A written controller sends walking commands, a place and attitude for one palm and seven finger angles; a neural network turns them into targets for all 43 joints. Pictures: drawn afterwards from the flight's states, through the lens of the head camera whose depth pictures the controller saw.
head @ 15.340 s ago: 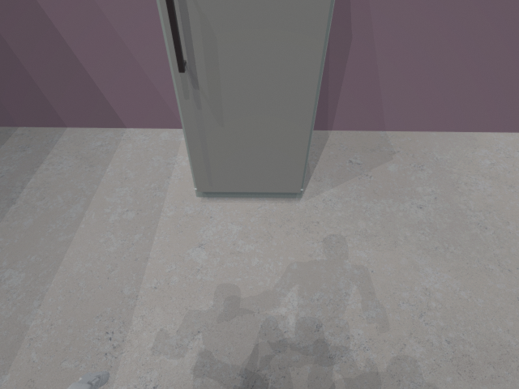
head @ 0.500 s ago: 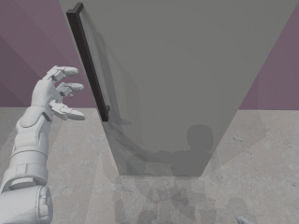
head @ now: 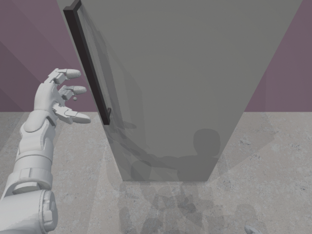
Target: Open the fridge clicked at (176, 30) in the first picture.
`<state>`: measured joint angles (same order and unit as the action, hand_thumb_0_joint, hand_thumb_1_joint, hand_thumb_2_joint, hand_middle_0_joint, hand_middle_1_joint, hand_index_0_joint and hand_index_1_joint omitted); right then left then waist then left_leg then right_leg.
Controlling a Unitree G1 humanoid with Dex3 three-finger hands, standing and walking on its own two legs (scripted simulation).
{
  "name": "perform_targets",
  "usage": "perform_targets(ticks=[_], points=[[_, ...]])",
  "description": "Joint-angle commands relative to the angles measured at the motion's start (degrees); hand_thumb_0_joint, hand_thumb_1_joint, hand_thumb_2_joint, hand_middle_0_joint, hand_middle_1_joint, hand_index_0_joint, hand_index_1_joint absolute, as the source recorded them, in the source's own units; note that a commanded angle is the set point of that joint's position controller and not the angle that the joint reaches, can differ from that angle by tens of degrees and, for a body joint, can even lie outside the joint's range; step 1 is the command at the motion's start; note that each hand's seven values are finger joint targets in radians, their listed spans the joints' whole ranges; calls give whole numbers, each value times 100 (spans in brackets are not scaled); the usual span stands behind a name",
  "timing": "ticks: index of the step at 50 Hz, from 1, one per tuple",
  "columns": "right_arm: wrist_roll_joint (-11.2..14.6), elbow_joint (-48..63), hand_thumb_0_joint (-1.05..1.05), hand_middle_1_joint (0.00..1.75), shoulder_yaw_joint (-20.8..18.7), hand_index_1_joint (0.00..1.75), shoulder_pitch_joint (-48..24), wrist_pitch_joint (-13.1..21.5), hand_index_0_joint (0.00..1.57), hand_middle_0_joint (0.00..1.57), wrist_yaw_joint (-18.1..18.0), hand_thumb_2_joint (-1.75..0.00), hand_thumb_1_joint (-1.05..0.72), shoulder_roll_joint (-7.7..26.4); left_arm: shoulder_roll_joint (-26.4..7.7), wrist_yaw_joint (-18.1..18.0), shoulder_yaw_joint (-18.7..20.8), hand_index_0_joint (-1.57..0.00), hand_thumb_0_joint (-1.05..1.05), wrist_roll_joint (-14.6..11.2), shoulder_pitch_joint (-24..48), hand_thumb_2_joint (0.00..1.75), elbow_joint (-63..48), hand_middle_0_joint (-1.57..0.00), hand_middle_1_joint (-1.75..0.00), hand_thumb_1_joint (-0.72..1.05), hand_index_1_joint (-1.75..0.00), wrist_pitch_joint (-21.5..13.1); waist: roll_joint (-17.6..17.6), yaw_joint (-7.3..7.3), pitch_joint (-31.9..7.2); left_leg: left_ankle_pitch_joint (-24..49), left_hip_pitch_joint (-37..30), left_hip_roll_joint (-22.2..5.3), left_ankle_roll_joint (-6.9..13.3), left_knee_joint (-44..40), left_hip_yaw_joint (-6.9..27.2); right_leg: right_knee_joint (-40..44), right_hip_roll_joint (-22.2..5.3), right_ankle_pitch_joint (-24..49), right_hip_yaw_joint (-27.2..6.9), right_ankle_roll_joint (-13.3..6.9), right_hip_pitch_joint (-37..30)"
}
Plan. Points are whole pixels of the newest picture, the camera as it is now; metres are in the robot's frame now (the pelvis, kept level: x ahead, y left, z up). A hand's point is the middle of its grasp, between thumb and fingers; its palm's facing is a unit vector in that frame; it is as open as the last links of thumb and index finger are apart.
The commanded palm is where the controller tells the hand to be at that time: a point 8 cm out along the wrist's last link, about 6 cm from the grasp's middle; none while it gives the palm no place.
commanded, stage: move the hooked fingers beside the handle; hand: left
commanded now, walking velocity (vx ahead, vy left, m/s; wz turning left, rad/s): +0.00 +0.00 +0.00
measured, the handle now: (95, 75) +0.48 +0.17 +0.16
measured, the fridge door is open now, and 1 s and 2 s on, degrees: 0 0 0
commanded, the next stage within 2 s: feel for the door with the fingertips in 0.64 s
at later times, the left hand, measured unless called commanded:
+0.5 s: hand (70, 95) +0.42 +0.23 +0.15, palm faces +0.01 -1.00 -0.01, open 14.0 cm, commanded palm +0.39 +0.28 +0.14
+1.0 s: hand (80, 98) +0.41 +0.20 +0.14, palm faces -0.01 -1.00 +0.02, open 14.0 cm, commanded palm +0.39 +0.25 +0.14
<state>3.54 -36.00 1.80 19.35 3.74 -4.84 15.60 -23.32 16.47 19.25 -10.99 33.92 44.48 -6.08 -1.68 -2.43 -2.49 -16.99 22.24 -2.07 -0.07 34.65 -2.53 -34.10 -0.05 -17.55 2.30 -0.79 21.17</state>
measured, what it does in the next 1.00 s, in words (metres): stands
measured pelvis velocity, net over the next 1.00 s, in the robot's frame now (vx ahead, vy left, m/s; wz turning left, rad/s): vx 0.00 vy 0.01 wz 0.01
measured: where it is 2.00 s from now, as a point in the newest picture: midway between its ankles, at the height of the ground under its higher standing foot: outside the picture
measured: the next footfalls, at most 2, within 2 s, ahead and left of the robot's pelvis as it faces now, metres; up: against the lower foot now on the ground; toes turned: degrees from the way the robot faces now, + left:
none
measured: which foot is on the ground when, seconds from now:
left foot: down 0.00-1.00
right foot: down 0.00-1.00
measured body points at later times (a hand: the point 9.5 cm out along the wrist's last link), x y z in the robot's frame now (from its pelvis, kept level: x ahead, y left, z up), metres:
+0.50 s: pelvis +0.00 +0.00 +0.00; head +0.02 +0.00 +0.45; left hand +0.41 +0.28 +0.15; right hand +0.09 -0.26 -0.11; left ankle +0.01 +0.12 -0.73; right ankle +0.00 -0.11 -0.73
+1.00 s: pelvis +0.00 +0.01 +0.00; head +0.02 +0.01 +0.45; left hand +0.41 +0.26 +0.14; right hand +0.11 -0.24 -0.11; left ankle +0.01 +0.12 -0.73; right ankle +0.00 -0.11 -0.73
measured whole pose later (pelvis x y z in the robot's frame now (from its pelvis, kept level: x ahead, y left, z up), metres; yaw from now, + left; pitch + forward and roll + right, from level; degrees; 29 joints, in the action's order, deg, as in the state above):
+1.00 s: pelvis +0.00 +0.01 +0.00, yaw +1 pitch +5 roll -1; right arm 3.5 -36.1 2.1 17.9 4.1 -4.5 15.1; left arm -20.2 15.1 15.0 -12.2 35.7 42.8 -4.5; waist -1.4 -1.8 -3.2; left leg -17.4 23.7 -1.3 0.8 36.1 -2.1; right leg -34.3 -0.8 -17.5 2.6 0.1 21.8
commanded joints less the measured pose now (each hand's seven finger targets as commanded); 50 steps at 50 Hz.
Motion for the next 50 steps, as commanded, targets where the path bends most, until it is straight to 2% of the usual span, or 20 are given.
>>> perform_targets(ticks=[1,2,3,5,7,10,13,16,21,23,25,26,28,31,34,38,41,43,47,50], points=[[16,644,0,30,-274,30,-135,300,20,20,-85,-90,-90,771,-1328,73,55,-30,0,-218,2966,30,-1744,-30,-120,-50,-120,-637,-291,-83,-1915,1311,-1136,184,247,-284,205,415,118,1804,-135,-42,-508],[31,609,0,30,-266,30,-134,311,20,20,-91,-90,-90,782,-1340,93,93,-30,0,-237,2818,30,-1510,-30,-120,-50,-120,-567,-258,-61,-1740,1180,-1037,186,243,-304,210,448,118,1675,-118,-47,-434],[42,574,0,30,-263,30,-98,299,20,20,-109,-90,-90,812,-1220,123,-46,-30,0,-264,2841,30,-1327,-30,-120,-50,-120,-506,60,-168,-1590,1119,-953,178,271,-304,207,482,113,1626,-85,-27,-407],[57,498,0,30,-254,30,-78,274,20,20,-122,-90,-90,864,-1373,166,64,-30,0,-252,2768,30,-719,-30,-120,-50,-120,-281,223,-160,-1234,791,-634,192,262,-361,220,534,87,1381,-91,-2,-240],[60,525,0,30,-244,30,-78,258,20,20,-112,-90,-90,873,-1266,178,-78,-30,0,-205,2936,30,-527,-30,-120,-50,-120,-153,138,-175,-1194,623,-549,215,253,-374,244,546,57,1150,-89,-5,-110],[23,594,0,30,-259,30,-51,235,20,20,-88,-90,-90,877,-1664,123,257,-30,0,-153,2887,30,-564,-30,-120,-50,-120,-253,109,-40,-1584,805,-537,230,251,-282,219,458,38,1309,-137,-12,-338],[-3,657,0,30,-246,30,-39,255,20,20,-69,-90,-90,833,-1635,57,201,-30,0,-176,3227,30,-998,-30,-120,-50,-120,-599,10,-51,-1904,1025,-674,220,253,-213,237,347,64,1495,-148,-31,-485],[-16,650,0,30,-261,30,-44,266,20,20,-63,-90,-90,844,-1994,52,530,-30,0,-169,3189,30,-1191,-30,-120,-50,-120,-816,-160,18,-2244,1228,-825,212,237,-192,237,286,89,1777,-194,-31,-680],[40,625,0,30,-254,30,-36,232,20,20,-76,-90,-90,881,-1740,214,320,-30,0,-174,2677,30,-556,-30,-120,-50,-120,-498,-56,-22,-1600,994,-517,191,239,-271,198,369,93,1600,-130,-24,-397],[53,648,0,30,-269,30,-18,214,20,20,-76,-90,-90,868,-1340,284,-26,-30,0,-195,2747,30,-527,-30,-120,-50,-120,-369,-77,-103,-1469,1016,-582,190,244,-258,207,391,87,1530,-80,-40,-258],[46,631,0,30,-268,30,22,219,20,20,-72,-90,-90,909,-1436,309,38,-30,0,-228,2808,30,-443,-30,-120,-50,-120,-280,71,-124,-1387,881,-537,174,241,-264,255,424,101,1381,-68,-30,-108],[40,630,0,30,-289,30,37,207,20,20,-80,-90,-90,920,-1558,304,128,-30,0,-232,2884,30,-571,-30,-120,-50,-120,-311,13,-109,-1545,928,-584,169,231,-249,260,401,99,1387,-80,-38,-146],[15,699,0,30,-297,30,48,230,20,20,-60,-90,-90,882,-1386,254,68,-30,0,-310,2940,30,-1000,-30,-120,-50,-120,-445,50,-72,-1836,1183,-801,174,239,-202,286,341,115,1547,-59,-61,-281],[-9,692,0,30,-297,30,13,265,20,20,-26,-90,-90,849,-1450,136,169,-30,0,-301,3024,30,-1575,-30,-120,-50,-120,-638,-241,-24,-2272,1524,-1175,160,192,-171,335,269,143,1792,-61,-65,-349],[-17,626,0,30,-292,30,8,257,20,20,-28,-90,-90,860,-1679,19,383,-30,0,-243,2852,30,-1465,-30,-120,-50,-120,-610,-58,3,-2034,1451,-952,150,205,-223,346,280,145,1743,-54,-57,-406],[13,645,0,30,-275,30,-44,214,20,20,-30,-90,-90,850,-1490,-11,214,-30,0,-150,2530,30,-1077,-30,-120,-50,-120,-330,-123,4,-1562,1197,-717,162,208,-286,287,355,114,1479,-29,-67,-283],[22,722,0,30,-280,30,-125,244,20,20,-5,-90,-90,807,-1069,11,-107,-30,0,-180,2584,30,-1396,-30,-120,-50,-120,-222,-406,-9,-1741,1338,-980,146,174,-276,303,340,120,1559,-10,-79,-183],[22,709,0,30,-290,30,-91,246,20,20,-16,-90,-90,807,-917,-6,-207,-30,0,-258,2629,30,-1429,-30,-120,-50,-120,-226,13,-71,-1736,1418,-982,132,199,-235,320,356,133,1638,14,-74,-261],[14,660,0,30,-282,30,-132,259,20,20,-18,-90,-90,817,-883,-123,-173,-30,0,-280,2841,30,-1450,-30,-120,-50,-120,-224,208,-102,-1648,1208,-903,134,188,-274,346,366,140,1506,14,-50,-175],[-23,641,0,30,-282,30,-168,297,20,20,18,-90,-90,767,-846,-320,-192,-30,0,-158,2988,30,-1719,-30,-120,-50,-120,-305,-240,-39,-1859,1368,-1133,154,159,-239,370,312,124,1523,8,-73,-136]])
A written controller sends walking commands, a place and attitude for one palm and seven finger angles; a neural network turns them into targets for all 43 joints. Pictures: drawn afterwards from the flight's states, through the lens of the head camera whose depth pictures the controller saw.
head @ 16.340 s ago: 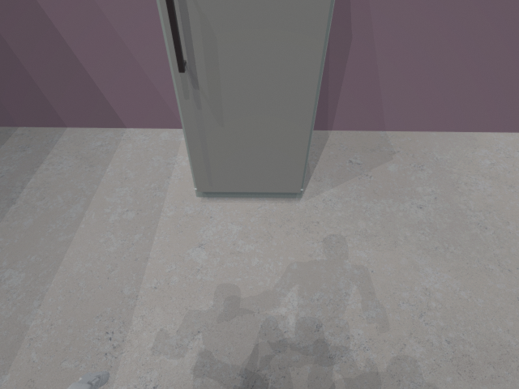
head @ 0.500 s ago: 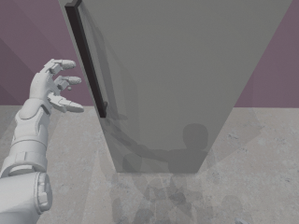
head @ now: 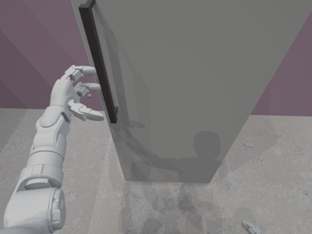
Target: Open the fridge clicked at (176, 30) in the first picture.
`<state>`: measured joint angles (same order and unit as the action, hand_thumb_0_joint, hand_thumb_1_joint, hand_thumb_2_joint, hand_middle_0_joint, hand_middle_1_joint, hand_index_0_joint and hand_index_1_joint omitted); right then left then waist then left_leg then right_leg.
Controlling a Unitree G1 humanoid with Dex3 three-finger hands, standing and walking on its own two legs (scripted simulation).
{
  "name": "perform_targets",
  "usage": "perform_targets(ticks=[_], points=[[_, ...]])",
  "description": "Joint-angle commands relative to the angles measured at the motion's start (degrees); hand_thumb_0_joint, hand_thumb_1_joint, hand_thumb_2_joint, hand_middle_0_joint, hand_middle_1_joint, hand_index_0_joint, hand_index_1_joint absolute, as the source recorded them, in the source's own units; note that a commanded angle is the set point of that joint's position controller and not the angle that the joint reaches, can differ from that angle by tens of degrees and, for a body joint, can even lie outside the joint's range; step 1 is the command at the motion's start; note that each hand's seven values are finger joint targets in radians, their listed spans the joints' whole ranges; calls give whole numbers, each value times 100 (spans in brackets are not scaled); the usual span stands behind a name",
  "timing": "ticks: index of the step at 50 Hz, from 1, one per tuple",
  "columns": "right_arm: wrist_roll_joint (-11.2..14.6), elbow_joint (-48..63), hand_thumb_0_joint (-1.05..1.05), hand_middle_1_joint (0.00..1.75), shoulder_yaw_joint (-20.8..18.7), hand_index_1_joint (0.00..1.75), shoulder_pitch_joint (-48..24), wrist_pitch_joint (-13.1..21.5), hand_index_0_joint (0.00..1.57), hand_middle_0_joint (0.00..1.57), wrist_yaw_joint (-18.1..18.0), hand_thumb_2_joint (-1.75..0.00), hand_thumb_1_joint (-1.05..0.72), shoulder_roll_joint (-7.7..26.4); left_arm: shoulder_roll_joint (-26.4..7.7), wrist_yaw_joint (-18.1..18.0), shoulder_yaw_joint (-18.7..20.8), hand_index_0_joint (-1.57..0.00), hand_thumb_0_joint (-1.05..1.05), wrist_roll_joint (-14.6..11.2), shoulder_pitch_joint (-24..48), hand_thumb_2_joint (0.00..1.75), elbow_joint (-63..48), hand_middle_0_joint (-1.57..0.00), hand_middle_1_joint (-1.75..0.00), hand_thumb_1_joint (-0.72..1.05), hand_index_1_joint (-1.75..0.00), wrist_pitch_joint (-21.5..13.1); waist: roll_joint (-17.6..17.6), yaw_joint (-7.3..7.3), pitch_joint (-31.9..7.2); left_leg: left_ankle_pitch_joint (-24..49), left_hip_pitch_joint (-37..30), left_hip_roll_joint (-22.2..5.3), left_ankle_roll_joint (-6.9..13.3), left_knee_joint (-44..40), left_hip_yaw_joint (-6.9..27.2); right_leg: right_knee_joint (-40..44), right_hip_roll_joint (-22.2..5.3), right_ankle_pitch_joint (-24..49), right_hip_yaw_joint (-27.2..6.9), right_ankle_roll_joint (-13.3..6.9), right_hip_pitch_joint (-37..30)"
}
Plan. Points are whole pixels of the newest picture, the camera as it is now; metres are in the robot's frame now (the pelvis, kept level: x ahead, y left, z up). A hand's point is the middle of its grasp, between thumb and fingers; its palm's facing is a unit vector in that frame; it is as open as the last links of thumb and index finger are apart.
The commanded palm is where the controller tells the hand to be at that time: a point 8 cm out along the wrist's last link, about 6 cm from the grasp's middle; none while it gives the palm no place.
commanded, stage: feel for the door with the fingertips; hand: left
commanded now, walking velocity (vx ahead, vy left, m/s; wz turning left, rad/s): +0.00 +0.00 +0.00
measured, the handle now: (105, 74) +0.48 +0.16 +0.16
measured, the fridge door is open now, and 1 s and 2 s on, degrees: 0 0 0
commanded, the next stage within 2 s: slide the fingers in behind the handle in 0.76 s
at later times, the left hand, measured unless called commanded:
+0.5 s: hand (100, 90) +0.43 +0.16 +0.15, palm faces -0.01 -1.00 -0.01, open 14.0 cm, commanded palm +0.41 +0.22 +0.14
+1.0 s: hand (97, 88) +0.44 +0.17 +0.15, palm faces -0.01 -1.00 +0.00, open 13.9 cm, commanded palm +0.41 +0.22 +0.14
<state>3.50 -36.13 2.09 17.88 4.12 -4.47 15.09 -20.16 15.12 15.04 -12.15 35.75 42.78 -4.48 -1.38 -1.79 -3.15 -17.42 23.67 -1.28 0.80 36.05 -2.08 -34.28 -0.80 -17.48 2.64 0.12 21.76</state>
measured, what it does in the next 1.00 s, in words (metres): stands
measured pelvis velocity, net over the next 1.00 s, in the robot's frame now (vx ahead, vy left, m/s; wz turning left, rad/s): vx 0.00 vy -0.01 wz -0.01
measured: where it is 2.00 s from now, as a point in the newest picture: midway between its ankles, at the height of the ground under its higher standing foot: outside the picture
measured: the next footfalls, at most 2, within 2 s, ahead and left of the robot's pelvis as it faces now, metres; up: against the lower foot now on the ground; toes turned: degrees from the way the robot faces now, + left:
none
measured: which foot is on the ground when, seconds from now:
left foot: down 0.00-1.00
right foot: down 0.00-1.00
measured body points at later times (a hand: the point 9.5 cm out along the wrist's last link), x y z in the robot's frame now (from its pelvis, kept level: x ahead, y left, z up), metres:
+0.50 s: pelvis +0.00 -0.01 +0.00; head +0.02 -0.02 +0.45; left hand +0.42 +0.21 +0.15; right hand +0.09 -0.27 -0.11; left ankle +0.01 +0.11 -0.73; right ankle +0.00 -0.12 -0.73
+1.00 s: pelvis +0.00 -0.01 +0.00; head +0.03 -0.01 +0.45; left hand +0.44 +0.23 +0.15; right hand +0.07 -0.27 -0.12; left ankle +0.01 +0.11 -0.73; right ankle +0.00 -0.12 -0.73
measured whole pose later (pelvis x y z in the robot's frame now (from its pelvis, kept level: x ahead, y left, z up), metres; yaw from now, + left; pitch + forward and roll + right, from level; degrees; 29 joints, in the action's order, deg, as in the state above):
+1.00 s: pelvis +0.00 -0.01 +0.00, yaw +0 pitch +6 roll -1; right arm 3.1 -38.4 1.3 20.2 3.2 -4.3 15.7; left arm -21.9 13.6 16.2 -10.4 43.1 53.8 -9.7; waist -1.7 -3.4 -3.1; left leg -17.1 25.8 -2.0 0.2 36.6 -2.0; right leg -35.2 -0.1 -17.3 2.6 -0.6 24.2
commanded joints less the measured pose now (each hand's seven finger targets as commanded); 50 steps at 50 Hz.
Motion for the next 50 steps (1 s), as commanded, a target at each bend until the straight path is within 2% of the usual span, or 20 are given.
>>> perform_targets(ticks=[1,5,8,10,14,15,18,20,21,26,32,33,34,36,38,39,44,46,49,50], points=[[-25,643,0,30,-305,30,-15,260,20,20,-2,-90,-90,804,-1064,-230,170,-30,0,-2,2618,30,-1482,-30,-120,-50,-120,-460,-237,-77,-1797,1459,-1278,69,60,-378,335,310,203,1522,-12,-171,-197],[-36,658,0,30,-307,30,-73,263,20,20,42,-90,-90,778,-952,-373,122,-30,0,32,2509,30,-1631,-30,-120,-50,-120,-463,-160,-39,-1876,1563,-1244,81,65,-365,286,287,195,1728,-16,-165,-380],[-33,657,0,30,-299,30,-79,198,20,20,9,-90,-90,811,-1229,-443,318,-30,0,70,2515,30,-1525,-30,-120,-50,-120,-427,122,-29,-1722,1470,-1046,88,96,-414,269,331,195,1716,-28,-155,-537],[-31,673,0,30,-299,30,-116,193,20,20,-4,-90,-90,783,-1250,-468,350,-30,0,96,2606,30,-1575,-30,-120,-50,-120,-414,48,-21,-1739,1443,-1047,91,98,-433,235,337,186,1759,-55,-146,-564],[-16,624,0,30,-274,30,-116,184,20,20,-29,-90,-90,768,-1014,-454,118,-30,0,100,2801,30,-1274,-30,-120,-50,-120,-436,142,-146,-1497,1218,-977,103,128,-453,216,427,187,1592,-70,-127,-439],[-18,584,0,30,-288,30,-78,176,20,20,-44,-90,-90,787,-1132,-447,213,-30,0,105,2853,30,-1156,-30,-120,-50,-120,-444,155,-132,-1497,1165,-940,106,125,-443,223,431,186,1552,-88,-132,-423],[-17,556,0,30,-293,30,-18,174,20,20,-48,-90,-90,790,-982,-370,13,-30,0,123,3129,30,-990,-30,-120,-50,-120,-487,-12,-229,-1553,1135,-1031,126,138,-404,212,444,182,1504,-93,-136,-341],[-29,531,0,30,-318,30,28,178,20,20,-46,-90,-90,802,-1182,-342,236,-30,0,94,3003,30,-956,-30,-120,-50,-120,-536,99,-129,-1822,1247,-1027,139,138,-376,195,408,176,1702,-123,-132,-519],[-24,549,0,30,-311,30,4,177,20,20,-37,-90,-90,788,-1085,-315,164,-30,0,74,2985,30,-971,-30,-120,-50,-120,-550,8,-124,-1862,1264,-1047,152,135,-371,166,404,172,1759,-130,-133,-536],[-27,512,0,30,-309,30,85,142,20,20,-36,-90,-90,831,-1390,-305,380,-30,0,82,3118,30,-613,-30,-120,-50,-120,-614,301,-157,-1636,1020,-721,162,169,-388,134,443,156,1653,-178,-83,-549],[-29,493,0,30,-303,30,155,108,20,20,-45,-90,-90,851,-1774,-291,565,-30,0,160,3414,30,-420,-30,-120,-50,-120,-801,128,-168,-1659,902,-553,173,182,-354,101,422,138,1590,-259,-74,-596],[-28,493,0,30,-316,30,185,92,20,20,-49,-90,-90,870,-1781,-269,542,-30,0,162,3410,30,-352,-30,-120,-50,-120,-841,242,-189,-1670,917,-539,172,196,-330,102,409,139,1592,-251,-69,-632],[-24,496,0,30,-322,30,150,104,20,20,-51,-90,-90,854,-1764,-237,500,-30,0,170,3551,30,-448,-30,-120,-50,-120,-891,-41,-194,-1781,937,-618,176,187,-322,90,399,135,1630,-280,-76,-597],[-13,447,0,30,-325,30,206,113,20,20,-59,-90,-90,845,-1566,-177,315,-30,0,161,3733,30,-348,-30,-120,-50,-120,-935,-116,-287,-1767,948,-730,168,179,-298,104,410,158,1604,-252,-85,-421],[-21,448,0,30,-335,30,280,126,20,20,-50,-90,-90,868,-1452,-111,254,-30,0,109,3638,30,-230,-30,-120,-50,-120,-946,-98,-294,-1852,1053,-787,162,181,-262,125,374,181,1645,-202,-102,-395],[-23,391,0,30,-353,30,315,121,20,20,-59,-90,-90,895,-1603,-103,381,-30,0,90,3728,30,-196,-30,-120,-50,-120,-945,41,-318,-1899,1083,-804,144,183,-249,147,367,187,1703,-204,-87,-380],[-30,392,0,30,-349,30,329,130,20,20,-41,-90,-90,891,-1426,-99,283,-30,0,39,3739,30,-239,-30,-120,-50,-120,-947,-66,-293,-1907,1140,-850,136,160,-263,179,336,204,1666,-145,-105,-297],[-32,403,0,30,-355,30,321,117,20,20,-24,-90,-90,901,-1494,-136,389,-30,0,48,3471,30,-143,-30,-120,-50,-120,-926,28,-230,-1877,1097,-803,131,155,-283,185,342,211,1603,-140,-112,-314],[-36,461,0,30,-361,30,290,137,20,20,1,-90,-90,884,-1277,-166,257,-30,0,39,3361,30,-318,-30,-120,-50,-120,-948,113,-212,-1896,1143,-855,125,162,-288,197,323,226,1600,-108,-114,-300],[-33,451,0,30,-369,30,287,135,20,20,3,-90,-90,891,-1422,-199,352,-30,0,68,3355,30,-421,-30,-120,-50,-120,-961,-14,-182,-1920,1173,-895,114,149,-299,208,318,223,1594,-112,-128,-294]])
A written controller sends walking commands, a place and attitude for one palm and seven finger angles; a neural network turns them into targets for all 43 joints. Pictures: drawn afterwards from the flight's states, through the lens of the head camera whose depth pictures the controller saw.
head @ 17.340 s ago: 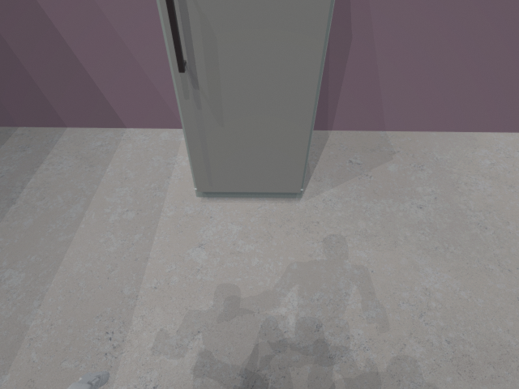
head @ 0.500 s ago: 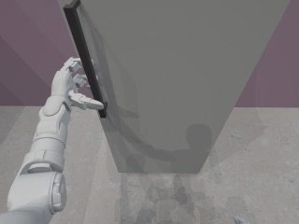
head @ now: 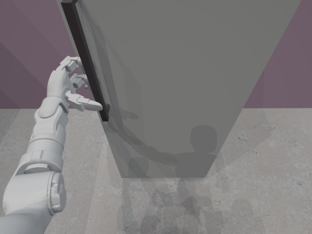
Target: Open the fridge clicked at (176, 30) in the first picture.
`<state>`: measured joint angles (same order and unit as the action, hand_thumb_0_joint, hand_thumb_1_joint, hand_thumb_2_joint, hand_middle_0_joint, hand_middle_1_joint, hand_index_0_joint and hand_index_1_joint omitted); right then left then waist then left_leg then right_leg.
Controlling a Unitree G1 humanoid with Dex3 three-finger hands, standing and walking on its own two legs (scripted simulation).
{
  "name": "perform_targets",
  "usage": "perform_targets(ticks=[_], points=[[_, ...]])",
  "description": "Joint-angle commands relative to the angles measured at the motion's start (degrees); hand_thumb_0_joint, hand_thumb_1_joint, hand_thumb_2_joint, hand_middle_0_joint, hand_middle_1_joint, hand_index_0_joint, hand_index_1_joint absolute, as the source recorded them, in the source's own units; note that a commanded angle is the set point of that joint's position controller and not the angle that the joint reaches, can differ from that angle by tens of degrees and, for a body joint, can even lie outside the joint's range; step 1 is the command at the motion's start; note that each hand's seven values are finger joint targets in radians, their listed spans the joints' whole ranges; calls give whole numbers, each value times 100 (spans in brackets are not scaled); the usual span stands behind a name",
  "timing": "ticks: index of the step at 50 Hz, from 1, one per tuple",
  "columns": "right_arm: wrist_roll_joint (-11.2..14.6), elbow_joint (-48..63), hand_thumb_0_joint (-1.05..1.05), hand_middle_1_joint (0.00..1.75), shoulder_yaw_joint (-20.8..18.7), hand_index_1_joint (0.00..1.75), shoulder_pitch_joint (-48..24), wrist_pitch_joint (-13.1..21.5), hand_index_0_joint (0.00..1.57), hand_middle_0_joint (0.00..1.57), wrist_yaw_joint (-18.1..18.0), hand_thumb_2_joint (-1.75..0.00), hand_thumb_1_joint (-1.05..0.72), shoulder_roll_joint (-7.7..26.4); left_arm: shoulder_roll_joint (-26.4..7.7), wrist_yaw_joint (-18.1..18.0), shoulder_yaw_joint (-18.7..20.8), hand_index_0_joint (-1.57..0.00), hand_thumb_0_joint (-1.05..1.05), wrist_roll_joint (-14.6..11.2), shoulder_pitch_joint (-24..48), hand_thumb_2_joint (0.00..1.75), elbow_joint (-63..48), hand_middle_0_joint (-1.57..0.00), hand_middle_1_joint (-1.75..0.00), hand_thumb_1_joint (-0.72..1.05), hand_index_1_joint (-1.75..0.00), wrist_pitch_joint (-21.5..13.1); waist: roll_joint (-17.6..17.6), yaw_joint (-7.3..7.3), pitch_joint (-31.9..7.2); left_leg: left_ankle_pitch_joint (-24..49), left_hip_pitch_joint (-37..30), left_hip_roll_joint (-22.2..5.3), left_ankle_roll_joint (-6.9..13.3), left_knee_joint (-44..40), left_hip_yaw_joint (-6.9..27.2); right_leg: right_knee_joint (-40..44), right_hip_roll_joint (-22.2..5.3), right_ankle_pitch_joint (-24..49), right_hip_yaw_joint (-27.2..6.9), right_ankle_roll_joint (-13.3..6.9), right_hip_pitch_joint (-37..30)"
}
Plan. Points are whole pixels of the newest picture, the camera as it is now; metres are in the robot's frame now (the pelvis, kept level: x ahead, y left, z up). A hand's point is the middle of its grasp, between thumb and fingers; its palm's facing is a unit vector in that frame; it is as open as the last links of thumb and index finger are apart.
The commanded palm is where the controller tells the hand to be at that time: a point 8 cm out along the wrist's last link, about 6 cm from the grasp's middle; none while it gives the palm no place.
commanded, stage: slide the fingers in behind the handle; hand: left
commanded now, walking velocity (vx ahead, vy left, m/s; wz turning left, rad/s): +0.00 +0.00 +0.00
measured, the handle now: (93, 71) +0.49 +0.17 +0.16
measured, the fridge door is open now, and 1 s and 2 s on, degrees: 0 0 0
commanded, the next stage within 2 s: grip the handle and tug to test in 1.68 s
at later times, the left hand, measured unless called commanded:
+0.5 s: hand (92, 90) +0.43 +0.16 +0.15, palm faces -0.01 -1.00 +0.00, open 14.0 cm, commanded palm +0.40 +0.21 +0.15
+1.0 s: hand (98, 90) +0.44 +0.15 +0.14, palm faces -0.01 -1.00 +0.01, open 14.0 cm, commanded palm +0.41 +0.20 +0.15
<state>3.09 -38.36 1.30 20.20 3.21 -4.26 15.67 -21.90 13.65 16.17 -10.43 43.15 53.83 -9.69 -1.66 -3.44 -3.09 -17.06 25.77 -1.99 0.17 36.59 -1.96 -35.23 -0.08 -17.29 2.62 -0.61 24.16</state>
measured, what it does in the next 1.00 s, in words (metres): stands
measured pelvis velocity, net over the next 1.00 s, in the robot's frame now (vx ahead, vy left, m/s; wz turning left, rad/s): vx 0.00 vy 0.00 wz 0.00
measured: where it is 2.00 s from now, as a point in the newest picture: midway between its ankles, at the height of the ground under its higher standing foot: outside the picture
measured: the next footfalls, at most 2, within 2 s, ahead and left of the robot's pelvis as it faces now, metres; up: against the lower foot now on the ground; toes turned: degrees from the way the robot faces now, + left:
none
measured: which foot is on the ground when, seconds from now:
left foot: down 0.00-1.00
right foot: down 0.00-1.00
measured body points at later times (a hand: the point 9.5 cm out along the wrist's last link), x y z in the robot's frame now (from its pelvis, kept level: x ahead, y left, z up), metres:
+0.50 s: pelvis +0.00 +0.01 +0.00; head +0.02 +0.00 +0.45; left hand +0.42 +0.22 +0.15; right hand +0.12 -0.24 -0.10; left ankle +0.01 +0.12 -0.73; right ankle +0.00 -0.11 -0.72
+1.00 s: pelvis +0.00 +0.00 +0.00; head +0.03 -0.01 +0.45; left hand +0.43 +0.21 +0.14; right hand +0.09 -0.26 -0.11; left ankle +0.01 +0.12 -0.72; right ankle +0.00 -0.11 -0.73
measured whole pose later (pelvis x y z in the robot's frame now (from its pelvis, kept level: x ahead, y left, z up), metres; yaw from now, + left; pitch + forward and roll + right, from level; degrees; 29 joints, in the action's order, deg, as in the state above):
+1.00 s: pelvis +0.00 +0.00 +0.00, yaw +0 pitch +5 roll -1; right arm 3.0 -38.1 1.1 18.7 3.1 -3.9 15.0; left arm -17.0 9.1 12.9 -10.1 39.5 46.9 -6.6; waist -1.7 -3.0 -2.9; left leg -16.9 23.8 -2.0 0.0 35.5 -1.9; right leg -34.3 0.1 -17.3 2.6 -0.7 22.2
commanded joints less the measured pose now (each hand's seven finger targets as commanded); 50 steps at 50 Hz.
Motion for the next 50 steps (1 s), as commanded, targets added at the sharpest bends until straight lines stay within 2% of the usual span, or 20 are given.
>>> perform_targets(ticks=[1,6,7,9,10,12,16,17,19,23,26,29,33,36,38,40,42,43,47,50], points=[[4,709,0,30,-288,30,23,226,20,20,-6,-90,-90,807,-1107,-64,155,-30,0,-110,2539,30,-1660,-30,-120,-50,-120,-438,-55,-3,-1986,1227,-1173,189,204,-347,187,393,156,1658,-105,-59,-559],[18,786,0,30,-283,30,-80,207,20,20,23,-90,-90,785,-1056,-161,147,-30,0,-73,2230,30,-1910,-30,-120,-50,-120,-311,-53,66,-1826,1168,-1149,162,180,-408,213,396,163,1514,-59,-75,-520],[20,816,0,30,-276,30,-134,223,20,20,29,-90,-90,757,-880,-176,9,-30,0,-70,2269,30,-2045,-30,-120,-50,-120,-286,-150,47,-1795,1160,-1214,154,171,-429,209,407,161,1484,-51,-79,-481],[19,850,0,30,-275,30,-169,227,20,20,30,-90,-90,761,-939,-240,141,-30,0,-100,1926,30,-2085,-30,-120,-50,-120,-218,22,129,-1780,1259,-1194,138,176,-437,209,404,165,1559,-37,-82,-587],[20,848,0,30,-270,30,-185,224,20,20,24,-90,-90,761,-931,-273,113,-30,0,-108,2115,30,-2236,-30,-120,-50,-120,-202,60,74,-1781,1242,-1226,140,177,-445,221,415,167,1566,-43,-74,-577],[19,889,0,30,-267,30,-249,248,20,20,38,-90,-90,716,-689,-314,-35,-30,0,-91,1976,30,-2433,-30,-120,-50,-120,-154,-64,123,-1815,1330,-1326,132,155,-462,228,400,166,1579,-24,-90,-577],[12,811,0,30,-262,30,-257,245,20,20,14,-90,-90,717,-647,-447,-141,-30,0,-13,2269,30,-2447,-30,-120,-50,-120,-81,85,2,-1616,1210,-1319,120,159,-475,278,449,162,1441,-16,-74,-448],[14,823,0,30,-250,30,-295,256,20,20,16,-90,-90,700,-493,-454,-263,-30,0,-14,2296,30,-2476,-30,-120,-50,-120,-66,15,0,-1616,1168,-1356,123,147,-490,284,454,163,1380,-10,-79,-413],[9,806,0,30,-245,30,-331,268,20,20,8,-90,-90,695,-530,-509,-227,-30,0,-3,2297,30,-2499,-30,-120,-50,-120,-59,-101,10,-1696,1188,-1418,146,154,-470,264,466,145,1409,-29,-83,-456],[-11,815,0,30,-238,30,-308,269,20,20,14,-90,-90,700,-519,-523,-154,-30,0,-31,2001,30,-2387,-30,-120,-50,-120,-31,161,92,-1836,1357,-1378,160,156,-467,256,444,150,1607,-6,-87,-678],[7,790,0,30,-227,30,-367,258,20,20,20,-90,-90,670,-353,-507,-317,-30,0,-6,2131,30,-2241,-30,-120,-50,-120,40,164,24,-1589,1141,-1262,167,159,-483,224,501,134,1498,-25,-66,-552],[3,815,0,30,-219,30,-383,225,20,20,10,-90,-90,691,-606,-551,-98,-30,0,-2,2069,30,-2206,-30,-120,-50,-120,48,171,94,-1596,1102,-1152,189,171,-500,219,510,119,1494,-55,-73,-684],[-7,794,0,30,-222,30,-340,226,20,20,-5,-90,-90,691,-630,-559,-93,-30,0,-22,2264,30,-2151,-30,-120,-50,-120,-30,309,22,-1593,981,-1113,200,203,-471,187,566,120,1430,-89,-49,-697],[-16,750,0,30,-228,30,-332,234,20,20,-14,-90,-90,678,-769,-526,-18,-30,0,-4,2488,30,-2182,-30,-120,-50,-120,-141,142,26,-1685,948,-1094,219,205,-456,156,555,108,1483,-149,-46,-729],[-20,792,0,30,-232,30,-308,238,20,20,-13,-90,-90,685,-763,-500,-24,-30,0,-16,2338,30,-2225,-30,-120,-50,-120,-216,109,77,-1886,1073,-1128,227,206,-433,154,510,110,1589,-137,-58,-868],[-11,760,0,30,-228,30,-312,260,20,20,4,-90,-90,658,-516,-464,-258,-30,0,-16,2493,30,-2280,-30,-120,-50,-120,-234,-33,-1,-1912,1154,-1245,225,194,-415,165,486,125,1699,-125,-62,-763],[-9,718,0,30,-250,30,-261,251,20,20,6,-90,-90,682,-586,-445,-160,-30,0,-40,2361,30,-2105,-30,-120,-50,-120,-186,28,3,-1843,1109,-1165,224,193,-398,144,513,128,1674,-126,-50,-733],[-10,723,0,30,-261,30,-230,238,20,20,4,-90,-90,706,-653,-440,-83,-30,0,-66,2216,30,-1970,-30,-120,-50,-120,-165,250,14,-1779,1082,-1074,226,214,-402,137,538,128,1667,-120,-38,-815],[0,716,0,30,-264,30,-221,210,20,20,3,-90,-90,708,-672,-441,-57,-30,0,-76,2323,30,-1972,-30,-120,-50,-120,-85,280,17,-1720,999,-988,226,211,-451,137,551,121,1605,-124,-32,-783],[-13,743,0,30,-286,30,-233,233,20,20,29,-90,-90,674,-520,-514,-176,-30,0,-38,2364,30,-2296,-30,-120,-50,-120,-175,33,35,-1958,1283,-1219,222,206,-385,144,480,134,1812,-116,-53,-791]])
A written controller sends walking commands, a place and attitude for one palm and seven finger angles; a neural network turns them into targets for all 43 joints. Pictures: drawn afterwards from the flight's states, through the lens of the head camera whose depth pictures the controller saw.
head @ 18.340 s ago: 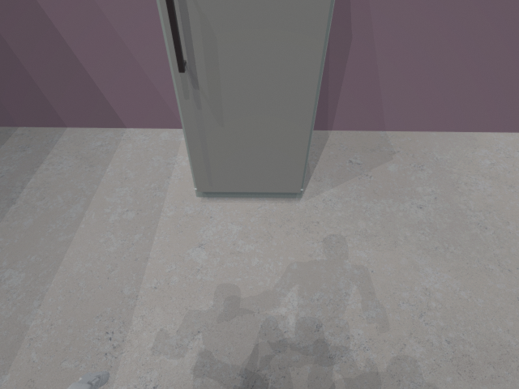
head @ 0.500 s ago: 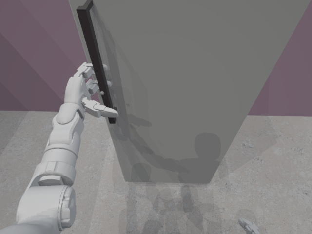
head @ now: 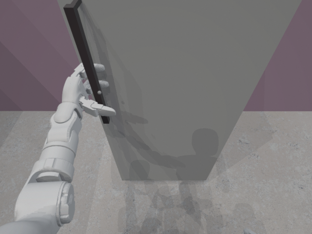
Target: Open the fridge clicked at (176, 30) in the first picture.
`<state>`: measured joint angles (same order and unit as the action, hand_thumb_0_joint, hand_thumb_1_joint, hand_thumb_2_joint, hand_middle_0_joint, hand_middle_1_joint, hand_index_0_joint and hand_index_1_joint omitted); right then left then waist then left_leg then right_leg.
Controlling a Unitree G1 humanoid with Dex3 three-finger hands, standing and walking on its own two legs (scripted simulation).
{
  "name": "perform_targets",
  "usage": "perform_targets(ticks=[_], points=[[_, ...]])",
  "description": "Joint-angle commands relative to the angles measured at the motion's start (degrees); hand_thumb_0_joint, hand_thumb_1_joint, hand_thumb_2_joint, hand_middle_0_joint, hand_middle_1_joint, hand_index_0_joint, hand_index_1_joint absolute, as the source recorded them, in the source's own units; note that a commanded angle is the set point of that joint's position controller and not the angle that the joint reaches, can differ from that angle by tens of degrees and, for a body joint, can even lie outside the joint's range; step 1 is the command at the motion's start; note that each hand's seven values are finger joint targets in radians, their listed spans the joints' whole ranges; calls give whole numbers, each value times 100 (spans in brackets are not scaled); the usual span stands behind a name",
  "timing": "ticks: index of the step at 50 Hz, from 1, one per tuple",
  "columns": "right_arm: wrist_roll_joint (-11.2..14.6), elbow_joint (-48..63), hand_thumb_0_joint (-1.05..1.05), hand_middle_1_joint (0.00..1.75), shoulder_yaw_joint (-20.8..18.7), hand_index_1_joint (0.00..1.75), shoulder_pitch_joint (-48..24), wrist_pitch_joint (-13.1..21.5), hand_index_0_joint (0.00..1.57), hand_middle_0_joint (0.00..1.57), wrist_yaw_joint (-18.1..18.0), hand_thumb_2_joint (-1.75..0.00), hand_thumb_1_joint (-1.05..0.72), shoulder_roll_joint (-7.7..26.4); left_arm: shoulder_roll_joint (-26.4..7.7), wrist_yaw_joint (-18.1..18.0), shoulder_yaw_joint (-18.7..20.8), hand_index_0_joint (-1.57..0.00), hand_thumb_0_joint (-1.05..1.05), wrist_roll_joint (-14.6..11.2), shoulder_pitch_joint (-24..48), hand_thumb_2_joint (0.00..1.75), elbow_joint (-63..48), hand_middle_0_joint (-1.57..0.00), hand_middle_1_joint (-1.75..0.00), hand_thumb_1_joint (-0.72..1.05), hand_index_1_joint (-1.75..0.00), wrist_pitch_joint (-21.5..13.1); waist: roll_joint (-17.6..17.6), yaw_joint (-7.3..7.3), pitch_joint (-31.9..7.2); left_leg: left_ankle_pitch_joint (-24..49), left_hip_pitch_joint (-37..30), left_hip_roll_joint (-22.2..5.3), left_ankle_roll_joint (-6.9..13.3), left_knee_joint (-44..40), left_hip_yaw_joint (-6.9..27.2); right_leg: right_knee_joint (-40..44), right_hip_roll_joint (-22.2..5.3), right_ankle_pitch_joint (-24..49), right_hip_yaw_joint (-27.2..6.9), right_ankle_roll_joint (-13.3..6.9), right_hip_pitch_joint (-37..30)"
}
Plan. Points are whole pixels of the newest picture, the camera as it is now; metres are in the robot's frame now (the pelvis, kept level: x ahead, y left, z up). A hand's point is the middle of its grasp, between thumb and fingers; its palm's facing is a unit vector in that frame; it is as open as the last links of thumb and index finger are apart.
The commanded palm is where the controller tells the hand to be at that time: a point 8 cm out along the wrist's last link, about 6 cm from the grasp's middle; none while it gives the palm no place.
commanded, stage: slide the fingers in behind the handle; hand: left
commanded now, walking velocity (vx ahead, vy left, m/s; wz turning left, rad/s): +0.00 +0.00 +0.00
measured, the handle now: (95, 74) +0.48 +0.17 +0.16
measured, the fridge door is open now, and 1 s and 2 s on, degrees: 0 0 0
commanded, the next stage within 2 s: grip the handle and tug to test in 0.68 s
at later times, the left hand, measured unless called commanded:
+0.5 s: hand (102, 94) +0.43 +0.14 +0.14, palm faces +0.00 -1.00 +0.01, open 14.0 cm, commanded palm +0.40 +0.20 +0.14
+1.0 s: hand (102, 93) +0.43 +0.14 +0.14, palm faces +0.00 -1.00 +0.01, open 12.9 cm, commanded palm +0.40 +0.19 +0.14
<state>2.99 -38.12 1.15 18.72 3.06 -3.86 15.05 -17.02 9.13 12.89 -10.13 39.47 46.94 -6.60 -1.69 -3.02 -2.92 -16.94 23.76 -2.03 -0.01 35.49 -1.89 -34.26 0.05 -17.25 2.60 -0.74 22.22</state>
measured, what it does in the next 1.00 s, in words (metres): stands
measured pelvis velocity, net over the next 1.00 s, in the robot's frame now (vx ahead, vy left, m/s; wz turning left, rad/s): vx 0.00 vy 0.01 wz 0.00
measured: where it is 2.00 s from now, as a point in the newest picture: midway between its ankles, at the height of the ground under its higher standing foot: outside the picture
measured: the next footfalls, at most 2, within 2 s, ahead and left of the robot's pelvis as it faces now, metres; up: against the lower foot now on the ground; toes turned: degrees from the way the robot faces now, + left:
none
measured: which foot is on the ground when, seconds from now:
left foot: down 0.00-1.00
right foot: down 0.00-1.00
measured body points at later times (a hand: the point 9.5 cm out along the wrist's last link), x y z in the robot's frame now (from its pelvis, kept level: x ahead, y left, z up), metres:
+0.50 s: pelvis +0.00 +0.00 +0.00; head +0.02 +0.00 +0.45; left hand +0.42 +0.20 +0.14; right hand +0.12 -0.25 -0.11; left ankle +0.01 +0.12 -0.73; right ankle +0.00 -0.11 -0.73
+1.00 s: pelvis +0.00 +0.01 +0.00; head +0.02 +0.00 +0.45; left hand +0.42 +0.20 +0.15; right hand +0.10 -0.25 -0.11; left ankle +0.01 +0.12 -0.73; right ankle +0.00 -0.11 -0.73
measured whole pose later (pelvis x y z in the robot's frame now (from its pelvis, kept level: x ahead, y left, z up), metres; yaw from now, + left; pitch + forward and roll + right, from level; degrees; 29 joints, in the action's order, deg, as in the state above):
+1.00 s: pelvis +0.00 +0.01 +0.00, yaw +0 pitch +4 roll -1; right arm 2.6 -38.4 1.2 17.9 3.1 -3.2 14.1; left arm -13.6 5.0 10.5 -9.3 37.5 42.8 -5.8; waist -1.9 -2.2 -3.0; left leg -16.8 22.3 -1.5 0.4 34.9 -2.2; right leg -33.7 -0.4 -17.0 2.2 -0.3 20.8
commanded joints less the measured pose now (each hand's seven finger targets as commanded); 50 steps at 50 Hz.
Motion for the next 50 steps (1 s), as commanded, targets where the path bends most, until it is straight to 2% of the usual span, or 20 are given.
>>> perform_targets(ticks=[1,3,7,10,11,13,14,16,26,27,29,32,35,38,39,42,44,45,48,50], points=[[-5,722,0,30,-278,30,-79,253,20,20,5,-90,-90,721,-927,-88,117,-30,0,-64,2595,30,-1611,-30,-120,-50,-120,-496,10,12,-1985,1310,-1056,218,215,-273,122,377,133,1842,-108,-42,-583],[-19,736,0,30,-280,30,-41,263,20,20,29,-90,-90,730,-829,-132,99,-30,0,-98,2365,30,-1637,-30,-120,-50,-120,-514,228,51,-2019,1453,-1044,212,218,-260,138,349,148,1954,-67,-47,-689],[-1,739,0,30,-282,30,-142,250,20,20,58,-90,-90,697,-612,-222,-82,-30,0,-31,2374,30,-1779,-30,-120,-50,-120,-405,74,14,-1787,1377,-1056,196,198,-307,119,368,145,1889,-58,-41,-537],[-14,735,0,30,-287,30,-149,217,20,20,63,-90,-90,713,-794,-355,122,-30,0,25,2204,30,-1658,-30,-120,-50,-120,-280,303,67,-1651,1294,-929,196,217,-333,105,409,135,1830,-70,-27,-580],[-19,764,0,30,-269,30,-157,214,20,20,70,-90,-90,701,-657,-345,-27,-30,0,35,2315,30,-1776,-30,-120,-50,-120,-273,325,21,-1667,1265,-944,202,220,-357,104,417,133,1830,-68,-22,-592],[-21,793,0,30,-292,30,-156,205,20,20,51,-90,-90,722,-775,-330,71,-30,0,35,2179,30,-1846,-30,-120,-50,-120,-282,400,63,-1817,1392,-1003,194,231,-334,96,395,126,1936,-66,-30,-735],[-20,817,0,30,-273,30,-214,199,20,20,51,-90,-90,695,-766,-321,78,-30,0,24,2194,30,-1946,-30,-120,-50,-120,-279,195,103,-1861,1438,-1031,212,224,-323,80,379,118,2019,-96,-40,-749],[-17,803,0,30,-258,30,-239,198,20,20,45,-90,-90,660,-602,-301,-47,-30,0,3,2323,30,-1964,-30,-120,-50,-120,-269,183,52,-1794,1390,-1066,208,211,-340,83,406,122,1973,-78,-37,-690],[-5,758,0,30,-227,30,-315,185,20,20,-6,-90,-90,667,-623,-319,-109,-30,0,13,2565,30,-1888,-30,-120,-50,-120,-232,249,-23,-1581,1156,-1040,205,204,-388,159,470,115,1659,-64,-40,-546],[-6,767,0,30,-232,30,-334,196,20,20,0,-90,-90,652,-513,-308,-172,-30,0,3,2575,30,-1880,-30,-120,-50,-120,-220,111,-26,-1619,1138,-1103,210,202,-377,137,480,115,1635,-77,-39,-495],[-11,744,0,30,-222,30,-310,182,20,20,-11,-90,-90,670,-684,-335,-60,-30,0,20,2591,30,-1832,-30,-120,-50,-120,-253,151,-12,-1654,1159,-1095,200,200,-389,171,469,110,1602,-60,-46,-524],[-16,749,0,30,-232,30,-320,220,20,20,4,-90,-90,645,-464,-334,-186,-30,0,-2,2564,30,-1859,-30,-120,-50,-120,-296,66,6,-1813,1299,-1222,198,182,-355,177,428,127,1693,-49,-62,-507],[-29,735,0,30,-234,30,-267,215,20,20,9,-90,-90,675,-632,-347,-35,-30,0,-12,2452,30,-1773,-30,-120,-50,-120,-330,295,33,-1865,1341,-1119,198,186,-359,176,410,128,1793,-44,-48,-647],[-21,742,0,30,-234,30,-259,215,20,20,9,-90,-90,685,-542,-337,-156,-30,0,14,2515,30,-1731,-30,-120,-50,-120,-344,271,-5,-1756,1304,-1090,195,195,-374,183,421,127,1719,-30,-49,-599],[-14,722,0,30,-245,30,-267,218,20,20,10,-90,-90,686,-685,-350,-59,-30,0,39,2599,30,-1748,-30,-120,-50,-120,-351,182,-4,-1674,1240,-1076,186,192,-374,181,438,127,1662,-52,-46,-523],[-22,709,0,30,-245,30,-262,214,20,20,22,-90,-90,668,-603,-366,-101,-32,0,49,2569,36,-1784,-32,-122,-36,-122,-335,-12,31,-1762,1230,-1125,196,173,-379,179,439,129,1620,-52,-68,-517],[-21,706,0,30,-244,30,-236,219,20,20,18,-90,-90,682,-591,-386,-154,-32,0,51,2694,40,-1827,-32,-123,-27,-123,-354,114,-9,-1769,1270,-1164,172,172,-396,229,425,138,1598,-18,-65,-500],[-19,720,0,30,-249,30,-263,242,20,20,37,-90,-90,658,-341,-377,-332,-33,0,39,2679,42,-1887,-33,-124,-22,-124,-354,13,-25,-1800,1269,-1240,178,167,-395,218,426,145,1583,-16,-66,-448],[-43,709,0,30,-268,30,-191,240,20,20,29,-90,-90,721,-687,-386,34,-35,0,-9,2293,48,-1737,-35,-126,-8,-126,-370,402,71,-1869,1357,-1117,185,198,-384,184,438,149,1731,-28,-56,-696],[-27,743,0,30,-262,30,-265,257,20,20,41,-90,-90,674,-530,-350,-130,-35,0,1,2404,52,-2003,-35,-127,1,-127,-416,225,67,-1924,1397,-1174,187,189,-402,158,412,139,1823,-41,-59,-715]])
